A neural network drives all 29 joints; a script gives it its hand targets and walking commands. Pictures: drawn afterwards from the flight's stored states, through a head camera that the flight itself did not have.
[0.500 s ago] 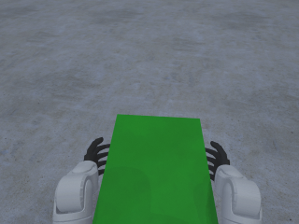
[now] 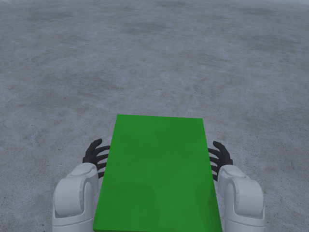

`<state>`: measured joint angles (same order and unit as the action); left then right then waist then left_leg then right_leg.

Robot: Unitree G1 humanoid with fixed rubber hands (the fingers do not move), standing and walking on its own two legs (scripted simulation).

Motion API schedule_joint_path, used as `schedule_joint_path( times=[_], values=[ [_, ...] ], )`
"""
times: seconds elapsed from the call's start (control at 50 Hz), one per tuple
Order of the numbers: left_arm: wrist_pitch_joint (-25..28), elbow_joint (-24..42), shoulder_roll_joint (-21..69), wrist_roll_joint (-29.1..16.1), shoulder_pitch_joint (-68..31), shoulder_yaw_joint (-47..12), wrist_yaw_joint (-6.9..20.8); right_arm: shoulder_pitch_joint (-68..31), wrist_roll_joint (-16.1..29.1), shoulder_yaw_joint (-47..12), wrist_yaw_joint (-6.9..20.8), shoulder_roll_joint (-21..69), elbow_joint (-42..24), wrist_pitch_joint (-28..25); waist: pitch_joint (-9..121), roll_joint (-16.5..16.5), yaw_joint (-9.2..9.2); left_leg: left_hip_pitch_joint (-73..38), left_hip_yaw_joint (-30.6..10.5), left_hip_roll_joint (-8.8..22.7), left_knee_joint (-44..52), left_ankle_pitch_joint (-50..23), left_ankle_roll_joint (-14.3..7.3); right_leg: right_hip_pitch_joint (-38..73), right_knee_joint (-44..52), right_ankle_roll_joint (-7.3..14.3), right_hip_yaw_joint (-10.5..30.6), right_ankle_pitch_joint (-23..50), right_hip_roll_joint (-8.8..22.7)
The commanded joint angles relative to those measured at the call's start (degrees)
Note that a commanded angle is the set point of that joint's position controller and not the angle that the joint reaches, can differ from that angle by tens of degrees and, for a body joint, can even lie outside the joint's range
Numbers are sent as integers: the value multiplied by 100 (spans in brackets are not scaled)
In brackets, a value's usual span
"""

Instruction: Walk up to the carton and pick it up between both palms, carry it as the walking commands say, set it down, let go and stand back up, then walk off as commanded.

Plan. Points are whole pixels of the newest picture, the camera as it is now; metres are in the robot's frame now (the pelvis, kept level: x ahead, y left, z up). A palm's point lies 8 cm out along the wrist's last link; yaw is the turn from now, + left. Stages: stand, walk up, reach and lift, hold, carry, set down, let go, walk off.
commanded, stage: carry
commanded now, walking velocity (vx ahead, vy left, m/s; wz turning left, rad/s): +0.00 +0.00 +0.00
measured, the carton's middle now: (156, 184) +0.27 +0.01 +0.00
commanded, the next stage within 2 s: none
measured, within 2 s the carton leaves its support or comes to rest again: neither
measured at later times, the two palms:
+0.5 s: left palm (96, 167) +0.26 +0.15 +0.08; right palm (226, 172) +0.26 -0.16 +0.08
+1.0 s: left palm (100, 152) +0.31 +0.16 +0.07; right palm (219, 158) +0.31 -0.16 +0.07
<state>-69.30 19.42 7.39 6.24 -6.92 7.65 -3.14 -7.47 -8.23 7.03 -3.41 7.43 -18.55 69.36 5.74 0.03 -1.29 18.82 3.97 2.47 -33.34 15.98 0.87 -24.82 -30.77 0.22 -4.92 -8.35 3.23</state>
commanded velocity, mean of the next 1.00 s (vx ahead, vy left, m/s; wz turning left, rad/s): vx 0.00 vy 0.00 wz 0.00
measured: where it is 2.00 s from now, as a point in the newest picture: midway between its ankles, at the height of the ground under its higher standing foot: outside the picture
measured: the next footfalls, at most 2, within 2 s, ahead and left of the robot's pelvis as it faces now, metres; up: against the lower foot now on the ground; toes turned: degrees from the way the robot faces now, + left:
none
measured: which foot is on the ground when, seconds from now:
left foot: down 0.00-1.00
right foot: down 0.00-1.00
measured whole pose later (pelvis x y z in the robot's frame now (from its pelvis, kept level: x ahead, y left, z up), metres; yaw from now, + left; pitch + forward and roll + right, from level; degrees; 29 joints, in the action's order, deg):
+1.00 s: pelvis +0.04 +0.01 +0.00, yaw -1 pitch +3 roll +0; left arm -60.3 12.0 7.5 8.2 -7.7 7.5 -2.3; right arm -8.1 -8.5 8.4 -3.3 7.5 -11.5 60.5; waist 6.0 0.0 0.6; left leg 17.4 3.1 2.2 -33.8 19.5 0.5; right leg -23.9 -31.4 -0.3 -5.4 -10.5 3.5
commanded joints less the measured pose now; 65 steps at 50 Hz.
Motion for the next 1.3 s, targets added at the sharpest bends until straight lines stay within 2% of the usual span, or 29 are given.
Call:
schedule_joint_path(
  times=[0.0,0.04,0.06,0.12,0.16,0.22,0.26,0.3,0.38,0.4,0.52,0.7,0.96,1.28],
  values=[
    [-36,198,4973,-2382,-2870,-4269,1475,-2915,2399,-4141,1352,4803,-420,-40,667,-268,172,394,-436,411,770,1545,-157,337,971,-6,869,-1852,481],
    [-23,181,4960,-2304,-2807,-4184,1461,-3021,2499,-4221,1359,4872,-467,-41,850,-639,189,186,-245,205,399,1067,-116,280,1386,16,1238,-2284,695],
    [-12,177,4951,-2261,-2767,-4139,1451,-3059,2539,-4254,1363,4894,-478,-43,965,-769,187,92,-146,106,260,898,-112,317,1505,20,1294,-2392,737],
    [45,193,4920,-2138,-2699,-4036,1412,-3111,2599,-4292,1387,4926,-447,-73,1148,-795,178,9,-35,-28,212,744,-152,474,1525,39,1129,-2381,700],
    [82,227,4912,-2077,-2713,-4023,1380,-3115,2629,-4292,1412,4949,-428,-97,1142,-496,185,129,-266,94,523,917,-209,578,1286,7,915,-2112,579],
    [102,313,5001,-2066,-2707,-4084,1328,-3147,2716,-4308,1451,4960,-523,-100,1110,322,148,595,-955,547,1319,1674,-292,892,515,-54,497,-1196,281],
    [106,331,5024,-2073,-2653,-4096,1299,-3112,2733,-4298,1471,4917,-538,-93,1120,562,104,816,-959,689,1512,1882,-327,1185,106,-45,160,-552,100],
    [108,326,4985,-2058,-2632,-4087,1295,-2993,2674,-4250,1480,4846,-483,-100,1093,509,109,854,-752,624,1342,1814,-304,1252,209,-12,199,-526,170],
    [95,188,4895,-2066,-2723,-4058,1346,-2920,2538,-4148,1450,4793,-347,-109,905,-245,206,431,-498,314,691,1034,-202,559,1112,62,1004,-1684,637],
    [111,88,4890,-2056,-2715,-4028,1363,-2930,2488,-4109,1433,4790,-281,-129,914,-323,215,272,-514,317,627,830,-200,431,1200,61,1049,-1752,660],
    [272,32,4977,-2104,-2761,-4032,1387,-2945,2398,-4056,1396,4868,-208,-301,1269,-87,171,138,-680,468,723,308,-234,806,797,85,738,-561,498],
    [580,-140,4805,-1884,-2635,-3824,1300,-2731,2202,-3824,1392,4708,-17,-601,1438,37,172,49,-609,482,688,-82,-224,1132,365,114,495,574,473],
    [984,-403,4654,-1679,-2590,-3657,1214,-2672,1998,-3637,1369,4535,189,-993,1443,7,187,-166,-477,450,535,-694,-214,1283,124,111,397,1136,483],
    [1171,-524,4622,-1617,-2606,-3612,1205,-2678,1901,-3571,1364,4497,320,-1172,1354,5,177,-268,-395,456,527,-806,-244,1313,67,91,366,1095,474]
  ],
)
